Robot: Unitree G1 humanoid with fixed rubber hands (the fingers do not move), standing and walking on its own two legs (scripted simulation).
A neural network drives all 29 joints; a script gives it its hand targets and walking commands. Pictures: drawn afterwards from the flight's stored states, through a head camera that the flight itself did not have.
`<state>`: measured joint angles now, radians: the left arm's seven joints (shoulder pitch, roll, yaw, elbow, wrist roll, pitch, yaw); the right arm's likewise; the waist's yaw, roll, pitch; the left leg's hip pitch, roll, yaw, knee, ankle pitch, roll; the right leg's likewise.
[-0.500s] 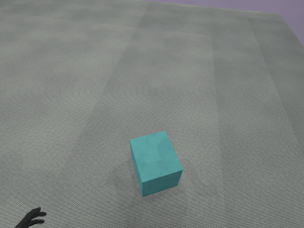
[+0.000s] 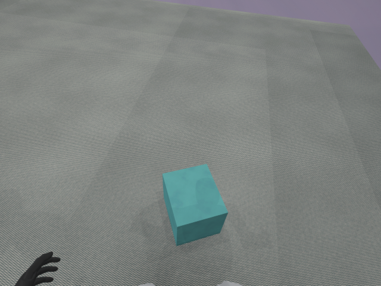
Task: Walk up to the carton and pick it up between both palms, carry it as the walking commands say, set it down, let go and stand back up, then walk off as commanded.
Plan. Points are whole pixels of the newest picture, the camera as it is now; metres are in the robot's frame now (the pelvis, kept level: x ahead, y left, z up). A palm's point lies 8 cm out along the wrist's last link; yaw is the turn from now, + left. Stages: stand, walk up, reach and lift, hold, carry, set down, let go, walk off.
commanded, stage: walk up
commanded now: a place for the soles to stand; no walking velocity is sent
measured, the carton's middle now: (191, 204) +0.62 -0.01 -0.60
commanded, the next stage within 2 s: none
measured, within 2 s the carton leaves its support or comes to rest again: neither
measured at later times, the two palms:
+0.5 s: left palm out of the picture +0.11 +0.33 -0.07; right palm out of the picture +0.11 -0.34 -0.05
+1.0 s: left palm (38, 269) +0.18 +0.32 -0.06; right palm out of the picture +0.14 -0.35 -0.06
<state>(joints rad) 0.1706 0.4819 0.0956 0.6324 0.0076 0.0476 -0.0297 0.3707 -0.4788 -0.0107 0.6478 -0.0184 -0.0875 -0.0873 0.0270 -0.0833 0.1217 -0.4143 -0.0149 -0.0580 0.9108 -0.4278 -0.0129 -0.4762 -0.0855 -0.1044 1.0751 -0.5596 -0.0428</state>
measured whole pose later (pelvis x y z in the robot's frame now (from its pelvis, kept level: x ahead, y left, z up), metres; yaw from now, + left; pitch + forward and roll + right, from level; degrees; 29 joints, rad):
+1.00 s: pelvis +0.05 -0.02 +0.01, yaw +2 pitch -1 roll +2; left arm 0.15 0.48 0.10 0.65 0.01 0.01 -0.03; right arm 0.36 -0.48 -0.01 0.66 -0.02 -0.09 -0.09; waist 0.02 -0.06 0.12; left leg -0.41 -0.01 -0.06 0.87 -0.45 -0.01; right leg -0.47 -0.08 -0.12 0.96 -0.57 -0.04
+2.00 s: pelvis +0.04 -0.05 +0.01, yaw +5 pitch -5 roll +1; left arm 0.23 0.48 0.10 0.65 0.01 0.06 -0.03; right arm 0.37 -0.49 -0.01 0.67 -0.02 -0.08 -0.10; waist 0.03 -0.06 0.13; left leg -0.41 -0.02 -0.05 0.86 -0.38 0.02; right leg -0.40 -0.06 -0.14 0.98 -0.52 -0.05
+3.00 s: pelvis +0.03 -0.04 +0.01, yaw +6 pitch -4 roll +0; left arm 0.16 0.48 0.08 0.76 0.01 0.01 -0.03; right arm 0.30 -0.49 -0.01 0.67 -0.02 -0.07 -0.06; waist 0.03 -0.01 0.12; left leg -0.41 -0.02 -0.05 0.87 -0.38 0.00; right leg -0.38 -0.07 -0.12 0.89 -0.44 -0.03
